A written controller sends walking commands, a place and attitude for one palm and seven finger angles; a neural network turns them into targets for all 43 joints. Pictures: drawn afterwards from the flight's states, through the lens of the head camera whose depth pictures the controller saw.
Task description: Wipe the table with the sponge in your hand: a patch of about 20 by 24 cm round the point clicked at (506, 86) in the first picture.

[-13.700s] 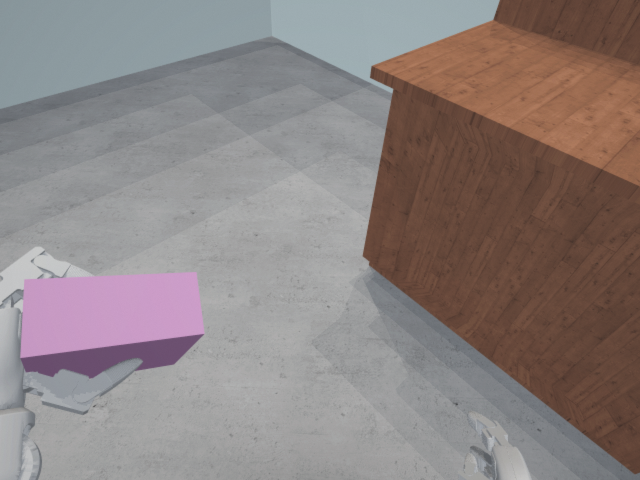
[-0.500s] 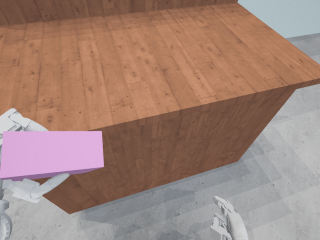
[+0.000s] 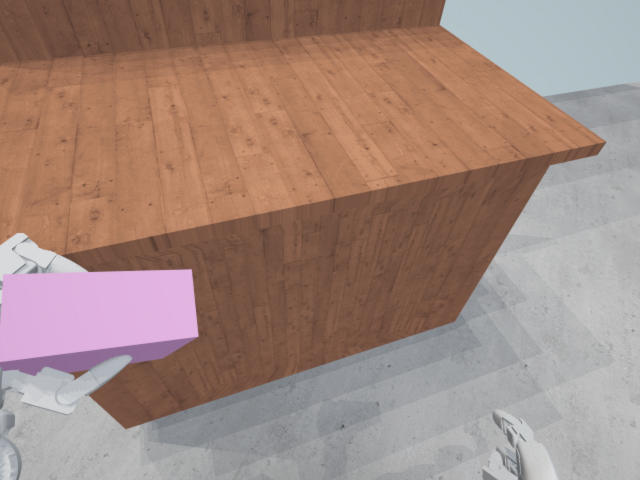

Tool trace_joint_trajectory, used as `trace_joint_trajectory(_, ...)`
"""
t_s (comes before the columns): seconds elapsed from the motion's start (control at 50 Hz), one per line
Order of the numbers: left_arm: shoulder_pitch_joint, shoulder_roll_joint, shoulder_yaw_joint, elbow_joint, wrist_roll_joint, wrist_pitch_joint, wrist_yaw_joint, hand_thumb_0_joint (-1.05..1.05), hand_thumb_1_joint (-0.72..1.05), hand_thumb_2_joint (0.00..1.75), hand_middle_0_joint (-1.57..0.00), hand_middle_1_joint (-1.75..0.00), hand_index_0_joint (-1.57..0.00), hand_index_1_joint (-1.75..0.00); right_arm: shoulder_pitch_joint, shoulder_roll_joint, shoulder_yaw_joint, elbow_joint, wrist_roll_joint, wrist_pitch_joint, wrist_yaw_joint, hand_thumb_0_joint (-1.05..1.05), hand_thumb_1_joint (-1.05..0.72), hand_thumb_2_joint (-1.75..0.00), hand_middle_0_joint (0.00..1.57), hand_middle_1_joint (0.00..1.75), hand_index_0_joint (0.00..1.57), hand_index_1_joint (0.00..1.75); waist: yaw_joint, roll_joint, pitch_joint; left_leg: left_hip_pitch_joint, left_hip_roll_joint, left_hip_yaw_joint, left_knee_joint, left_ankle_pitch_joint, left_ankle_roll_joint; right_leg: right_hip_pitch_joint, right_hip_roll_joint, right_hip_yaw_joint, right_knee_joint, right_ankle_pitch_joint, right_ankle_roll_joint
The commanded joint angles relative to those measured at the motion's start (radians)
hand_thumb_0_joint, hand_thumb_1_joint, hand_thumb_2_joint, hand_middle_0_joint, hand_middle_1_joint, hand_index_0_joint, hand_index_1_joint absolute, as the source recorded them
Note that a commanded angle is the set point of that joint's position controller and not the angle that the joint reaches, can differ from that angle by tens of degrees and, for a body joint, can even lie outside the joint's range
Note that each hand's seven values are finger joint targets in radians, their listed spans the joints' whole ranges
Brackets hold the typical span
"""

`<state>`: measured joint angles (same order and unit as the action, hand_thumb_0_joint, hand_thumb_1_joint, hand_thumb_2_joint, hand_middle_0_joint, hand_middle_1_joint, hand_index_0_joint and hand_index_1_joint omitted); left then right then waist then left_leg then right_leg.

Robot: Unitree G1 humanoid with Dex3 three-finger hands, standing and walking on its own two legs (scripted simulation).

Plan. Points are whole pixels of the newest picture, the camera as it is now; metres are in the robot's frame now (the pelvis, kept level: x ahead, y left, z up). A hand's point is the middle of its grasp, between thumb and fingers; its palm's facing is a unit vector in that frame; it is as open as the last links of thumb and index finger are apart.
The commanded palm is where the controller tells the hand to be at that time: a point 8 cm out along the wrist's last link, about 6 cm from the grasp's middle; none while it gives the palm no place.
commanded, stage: come to a stop and stand still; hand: left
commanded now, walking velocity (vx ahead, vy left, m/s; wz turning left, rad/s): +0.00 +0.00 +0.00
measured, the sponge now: (128, 323) +0.23 +0.20 +0.15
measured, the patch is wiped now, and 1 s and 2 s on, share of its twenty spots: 0.00 0.00 0.00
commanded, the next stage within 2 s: look again from close up in 1.50 s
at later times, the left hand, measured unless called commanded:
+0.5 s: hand (14, 398) +0.15 +0.25 +0.17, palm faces +0.38 -0.84 -0.40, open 10.1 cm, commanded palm +0.10 +0.29 +0.18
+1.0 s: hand out of the picture +0.07 +0.26 +0.18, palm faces +0.43 -0.82 -0.37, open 10.0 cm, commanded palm +0.02 +0.30 +0.18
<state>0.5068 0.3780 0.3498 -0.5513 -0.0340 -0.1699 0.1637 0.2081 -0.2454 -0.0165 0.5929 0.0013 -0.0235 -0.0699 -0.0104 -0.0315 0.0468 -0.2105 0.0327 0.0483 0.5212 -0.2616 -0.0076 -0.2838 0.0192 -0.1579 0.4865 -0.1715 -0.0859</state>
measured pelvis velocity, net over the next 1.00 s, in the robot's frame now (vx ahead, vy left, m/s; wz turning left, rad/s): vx -0.14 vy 0.02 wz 0.01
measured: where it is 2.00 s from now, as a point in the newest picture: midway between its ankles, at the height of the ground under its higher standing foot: outside the picture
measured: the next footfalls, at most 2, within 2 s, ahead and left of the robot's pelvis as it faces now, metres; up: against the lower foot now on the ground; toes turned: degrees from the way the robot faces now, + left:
left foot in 0.94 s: -0.12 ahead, +0.10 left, +0.00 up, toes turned +2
right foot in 1.24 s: -0.14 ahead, -0.11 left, +0.00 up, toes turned -4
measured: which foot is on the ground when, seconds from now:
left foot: down 0.00-0.76, up 0.78-0.92, down 0.94-1.00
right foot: down 0.00-0.98, up 1.00-1.00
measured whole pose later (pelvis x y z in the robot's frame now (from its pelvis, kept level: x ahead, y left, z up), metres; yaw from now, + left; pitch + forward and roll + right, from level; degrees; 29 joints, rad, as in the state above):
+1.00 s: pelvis -0.14 +0.02 -0.01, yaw +1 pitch -5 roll +2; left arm 0.41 0.38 0.37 -0.53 0.00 -0.22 0.15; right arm 0.16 -0.17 0.03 0.62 -0.02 -0.05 -0.04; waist 0.01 -0.07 0.09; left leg -0.20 -0.01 0.09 0.61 -0.32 0.03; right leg -0.45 -0.03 -0.08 0.57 -0.21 -0.02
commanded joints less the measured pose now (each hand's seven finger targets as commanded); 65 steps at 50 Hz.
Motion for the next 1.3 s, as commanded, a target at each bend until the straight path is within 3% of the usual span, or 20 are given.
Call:
trace_joint_trajectory(0.0, -0.061, 0.146, 0.091, -0.185, 0.000, -0.071, 0.012, 0.00, 0.10, 1.30, -1.20, -1.60, -1.20, -1.60, -0.087, -0.089, -0.013, -0.159, 0.008, -0.056, -0.005, 0.00, -0.90, -0.90, 0.20, 0.30, 0.20, 0.30, 0.035, 0.166, -0.092, -0.077, 0.173, -0.146, -0.219, -0.041, 0.059, 0.089, -0.117, 0.210, -0.104, -0.209, 0.094)
trace_joint_trajectory(0.06, -0.161, 0.126, 0.060, -0.156, 0.025, -0.075, 0.008, 0.00, 0.10, 1.30, -1.20, -1.60, -1.20, -1.60, -0.106, -0.079, 0.002, -0.154, 0.003, -0.065, -0.001, 0.00, -0.90, -0.90, 0.20, 0.30, 0.20, 0.30, 0.027, 0.242, 0.003, -0.340, 0.201, -0.175, -0.317, -0.312, 0.072, 0.198, -0.084, 0.153, 0.037, -0.147, 0.098)
trace_joint_trajectory(0.18, -0.201, 0.124, 0.062, -0.111, 0.030, -0.067, -0.003, 0.00, 0.10, 1.30, -1.20, -1.60, -1.20, -1.60, -0.082, -0.075, -0.002, -0.150, -0.004, -0.096, 0.007, 0.00, -0.90, -0.90, 0.20, 0.30, 0.20, 0.30, 0.025, 0.101, -0.037, -0.276, 0.116, -0.091, -0.205, -0.323, 0.045, 0.157, -0.092, 0.188, -0.066, -0.223, 0.094)
trace_joint_trajectory(0.3, -0.193, 0.151, 0.084, -0.161, 0.015, -0.057, 0.003, 0.00, 0.10, 1.30, -1.20, -1.60, -1.20, -1.60, -0.080, -0.036, 0.012, -0.128, -0.014, -0.086, 0.017, 0.00, -0.90, -0.90, 0.20, 0.30, 0.20, 0.30, 0.014, -0.059, -0.097, -0.038, 0.011, -0.032, 0.052, -0.165, 0.022, -0.053, -0.235, 0.358, -0.288, -0.444, 0.027)
trace_joint_trajectory(0.38, -0.125, 0.160, 0.114, -0.181, 0.010, -0.058, 0.011, 0.00, 0.10, 1.30, -1.20, -1.60, -1.20, -1.60, -0.082, -0.041, 0.012, -0.133, -0.019, -0.078, 0.015, 0.00, -0.90, -0.90, 0.20, 0.30, 0.20, 0.30, 0.019, 0.025, -0.135, -0.043, 0.034, -0.063, -0.065, -0.185, 0.032, 0.000, -0.179, 0.277, -0.220, -0.404, 0.047)
trace_joint_trajectory(0.46, -0.113, 0.156, 0.117, -0.174, 0.017, -0.066, 0.012, 0.00, 0.10, 1.30, -1.20, -1.60, -1.20, -1.60, -0.087, -0.057, 0.005, -0.140, -0.012, -0.067, 0.011, 0.00, -0.90, -0.90, 0.20, 0.30, 0.20, 0.30, 0.021, 0.093, -0.056, -0.210, 0.086, -0.112, -0.169, -0.351, 0.049, 0.058, -0.116, 0.236, -0.144, -0.395, 0.069)
trace_joint_trajectory(0.54, -0.142, 0.136, 0.106, -0.151, 0.020, -0.072, 0.002, 0.00, 0.10, 1.30, -1.20, -1.60, -1.20, -1.60, -0.097, -0.063, -0.010, -0.141, -0.010, -0.072, 0.006, 0.00, -0.90, -0.90, 0.20, 0.30, 0.20, 0.30, 0.023, 0.221, -0.081, -0.360, 0.172, -0.168, -0.297, -0.412, 0.071, 0.229, -0.044, 0.122, 0.137, -0.190, 0.098)
trace_joint_trajectory(0.62, -0.096, 0.128, 0.107, -0.107, 0.023, -0.074, -0.015, 0.00, 0.10, 1.30, -1.20, -1.60, -1.20, -1.60, -0.084, -0.067, -0.027, -0.142, 0.003, -0.091, 0.012, 0.00, -0.90, -0.90, 0.20, 0.30, 0.20, 0.30, 0.026, 0.199, -0.088, -0.398, 0.187, -0.129, -0.265, -0.430, 0.080, 0.261, -0.036, 0.110, 0.169, -0.173, 0.107)
trace_joint_trajectory(0.68, -0.108, 0.145, 0.113, -0.132, 0.030, -0.078, -0.020, 0.00, 0.10, 1.30, -1.20, -1.60, -1.20, -1.60, -0.084, -0.066, -0.031, -0.144, 0.008, -0.093, 0.023, 0.00, -0.90, -0.90, 0.20, 0.30, 0.20, 0.30, 0.020, 0.059, -0.048, -0.350, 0.099, -0.019, -0.107, -0.432, 0.039, 0.132, -0.093, 0.180, -0.005, -0.338, 0.072)
trace_joint_trajectory(0.74, -0.196, 0.170, 0.098, -0.206, 0.030, -0.075, -0.020, 0.00, 0.10, 1.30, -1.20, -1.60, -1.20, -1.60, -0.097, -0.049, -0.026, -0.120, -0.010, -0.086, 0.023, 0.00, -0.90, -0.90, 0.20, 0.30, 0.20, 0.30, 0.010, -0.141, -0.027, -0.028, -0.041, 0.046, 0.381, -0.250, -0.010, -0.336, -0.306, 0.491, -0.343, -0.729, -0.032)
trace_joint_trajectory(0.78, -0.295, 0.215, 0.124, -0.273, 0.034, -0.085, -0.004, 0.00, 0.10, 1.30, -1.20, -1.60, -1.20, -1.60, -0.109, -0.045, -0.015, -0.094, -0.023, -0.078, 0.024, 0.00, -0.90, -0.90, 0.20, 0.30, 0.20, 0.30, -0.003, -0.121, -0.093, 0.027, -0.036, 0.006, 0.539, -0.213, -0.004, -0.346, -0.345, 0.485, -0.368, -0.658, -0.052)
trace_joint_trajectory(0.9, -0.126, 0.169, 0.140, -0.179, 0.017, -0.095, 0.010, 0.00, 0.10, 1.30, -1.20, -1.60, -1.20, -1.60, -0.073, -0.046, 0.003, -0.102, -0.019, -0.080, 0.018, 0.00, -0.90, -0.90, 0.20, 0.30, 0.20, 0.30, 0.013, 0.002, -0.165, 0.015, -0.038, 0.028, -0.106, -0.184, 0.023, 0.018, -0.210, 0.277, -0.170, -0.335, 0.015)
trace_joint_trajectory(0.94, -0.103, 0.147, 0.133, -0.194, 0.013, -0.119, 0.007, 0.00, 0.10, 1.30, -1.20, -1.60, -1.20, -1.60, -0.077, -0.091, -0.009, -0.132, -0.016, -0.082, 0.019, 0.00, -0.90, -0.90, 0.20, 0.30, 0.20, 0.30, 0.022, 0.249, -0.128, -0.021, 0.202, -0.279, -0.292, -0.142, 0.106, -0.027, -0.050, 0.155, 0.114, -0.211, 0.092)
trace_joint_trajectory(0.96, -0.070, 0.149, 0.142, -0.147, 0.014, -0.118, 0.008, 0.00, 0.10, 1.30, -1.20, -1.60, -1.20, -1.60, -0.094, -0.065, -0.002, -0.131, -0.008, -0.087, 0.018, 0.00, -0.90, -0.90, 0.20, 0.30, 0.20, 0.30, 0.019, 0.290, -0.097, -0.102, 0.309, -0.341, -0.325, -0.114, 0.149, -0.074, -0.030, 0.136, 0.292, -0.222, 0.107)
trace_joint_trajectory(0.98, -0.072, 0.157, 0.155, -0.117, 0.018, -0.112, 0.000, 0.00, 0.10, 1.30, -1.20, -1.60, -1.20, -1.60, -0.109, -0.042, 0.001, -0.116, -0.017, -0.094, 0.015, 0.00, -0.90, -0.90, 0.20, 0.30, 0.20, 0.30, 0.013, 0.293, -0.063, -0.192, 0.327, -0.342, -0.361, -0.149, 0.154, -0.085, -0.043, 0.182, 0.404, -0.241, 0.101)
trace_joint_trajectory(1.02, -0.085, 0.111, 0.095, -0.107, 0.023, -0.088, -0.009, 0.00, 0.10, 1.30, -1.20, -1.60, -1.20, -1.60, -0.104, -0.058, -0.013, -0.130, 0.001, -0.091, 0.023, 0.00, -0.90, -0.90, 0.20, 0.30, 0.20, 0.30, 0.015, 0.162, 0.001, -0.250, 0.275, -0.214, -0.307, -0.109, 0.139, -0.039, -0.039, 0.179, 0.397, -0.193, 0.109)
trace_joint_trajectory(1.06, -0.103, 0.096, 0.055, -0.114, 0.018, -0.078, -0.017, 0.00, 0.10, 1.30, -1.20, -1.60, -1.20, -1.60, -0.091, -0.081, -0.019, -0.123, 0.009, -0.097, 0.027, 0.00, -0.90, -0.90, 0.20, 0.30, 0.20, 0.30, 0.017, 0.173, -0.019, -0.148, 0.228, -0.129, -0.262, -0.034, 0.110, -0.050, -0.023, 0.102, 0.285, -0.207, 0.119)
trace_joint_trajectory(1.16, -0.240, 0.114, 0.017, -0.144, 0.027, -0.074, 0.001, 0.00, 0.10, 1.30, -1.20, -1.60, -1.20, -1.60, -0.071, -0.083, -0.013, -0.105, 0.005, -0.118, 0.016, 0.00, -0.90, -0.90, 0.20, 0.30, 0.20, 0.30, 0.002, 0.214, -0.066, -0.026, 0.229, -0.157, -0.184, 0.046, 0.085, 0.051, -0.022, 0.055, -0.030, -0.180, 0.115)
trace_joint_trajectory(1.24, -0.262, 0.162, 0.057, -0.132, 0.026, -0.081, 0.019, 0.00, 0.10, 1.30, -1.20, -1.60, -1.20, -1.60, -0.049, -0.059, -0.015, -0.099, 0.012, -0.113, 0.013, 0.00, -0.90, -0.90, 0.20, 0.30, 0.20, 0.30, -0.015, 0.065, -0.152, -0.083, 0.105, -0.023, 0.031, 0.062, 0.017, 0.170, -0.192, 0.217, -0.084, 0.171, 0.035)
trace_joint_trajectory(1.28, -0.195, 0.202, 0.107, -0.138, 0.002, -0.069, 0.012, 0.00, 0.10, 1.30, -1.20, -1.60, -1.20, -1.60, -0.071, -0.060, -0.028, -0.115, 0.018, -0.107, 0.021, 0.00, -0.90, -0.90, 0.20, 0.30, 0.20, 0.30, 0.007, -0.086, -0.157, -0.110, 0.013, 0.014, 0.137, -0.084, -0.010, 0.138, -0.280, 0.359, -0.158, 0.059, -0.022)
